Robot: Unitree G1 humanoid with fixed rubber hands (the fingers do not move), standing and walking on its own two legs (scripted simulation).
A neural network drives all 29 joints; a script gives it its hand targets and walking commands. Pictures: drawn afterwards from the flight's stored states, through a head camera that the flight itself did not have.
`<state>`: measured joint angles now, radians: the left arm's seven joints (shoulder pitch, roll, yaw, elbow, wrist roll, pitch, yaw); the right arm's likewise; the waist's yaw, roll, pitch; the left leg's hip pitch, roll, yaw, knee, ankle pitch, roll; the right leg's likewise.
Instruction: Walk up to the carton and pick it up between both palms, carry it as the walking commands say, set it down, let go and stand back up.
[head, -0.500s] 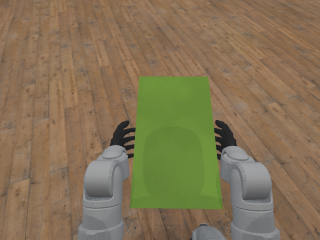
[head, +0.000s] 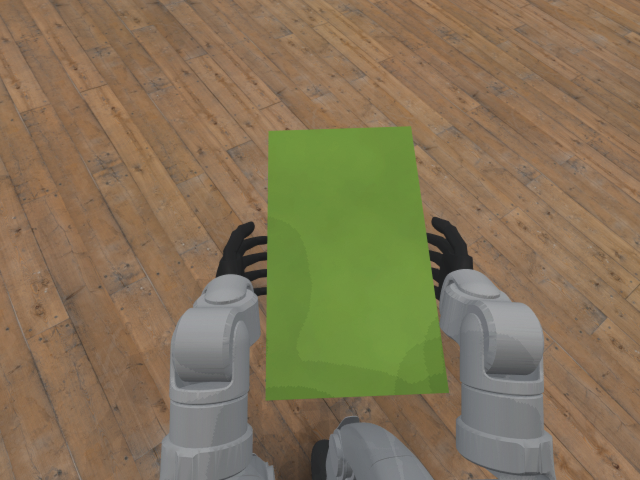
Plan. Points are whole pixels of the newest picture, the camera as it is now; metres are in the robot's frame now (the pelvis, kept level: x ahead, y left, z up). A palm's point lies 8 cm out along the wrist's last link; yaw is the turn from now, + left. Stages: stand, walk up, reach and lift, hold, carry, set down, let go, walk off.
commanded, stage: carry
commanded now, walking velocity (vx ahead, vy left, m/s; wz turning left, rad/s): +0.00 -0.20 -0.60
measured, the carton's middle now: (340, 282) +0.34 -0.01 +0.00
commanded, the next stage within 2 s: none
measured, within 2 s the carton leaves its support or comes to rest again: neither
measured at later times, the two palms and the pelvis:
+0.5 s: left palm (460, 307) +0.28 -0.13 +0.07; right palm out of the picture +0.19 -0.36 +0.06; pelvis -0.04 -0.14 +0.00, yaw -16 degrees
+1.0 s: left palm out of the picture +0.16 -0.27 +0.11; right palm out of the picture +0.03 -0.48 +0.11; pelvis -0.16 -0.23 +0.01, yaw -34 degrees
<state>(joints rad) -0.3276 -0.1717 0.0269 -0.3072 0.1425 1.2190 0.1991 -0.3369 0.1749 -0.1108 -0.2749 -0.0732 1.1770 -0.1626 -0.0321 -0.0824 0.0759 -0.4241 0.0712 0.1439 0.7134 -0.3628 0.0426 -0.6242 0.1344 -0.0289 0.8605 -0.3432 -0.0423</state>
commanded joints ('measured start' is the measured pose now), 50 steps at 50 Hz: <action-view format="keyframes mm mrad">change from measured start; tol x32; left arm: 1 -454 -1080 -703 -153 -477 -48 -258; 50 -381 -1045 -633 150 -486 3 -315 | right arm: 1 -329 1036 654 -100 407 2 309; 50 -272 906 571 61 259 20 274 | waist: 1 21 262 -487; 13 14 449 -435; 19 41 -319 -425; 31 27 -61 -605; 34 27 602 -571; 38 23 196 -492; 50 37 303 -437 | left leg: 1 555 385 -241 -171 925 76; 15 293 252 78 30 421 -114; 18 -202 68 -3 459 -428 -181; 32 350 -29 -19 -220 -65 -35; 34 608 527 -550 -353 492 112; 36 504 515 -385 -222 868 165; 45 473 302 -5 -159 865 -6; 50 256 267 67 -19 321 -94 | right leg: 1 -171 -170 38 295 -50 49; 15 299 -172 -44 -437 201 70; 18 554 -434 318 -336 1192 -53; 25 468 -299 150 -441 441 -26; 32 297 -249 196 -493 426 8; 35 -190 -186 124 263 -159 58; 50 273 -163 -59 -435 169 79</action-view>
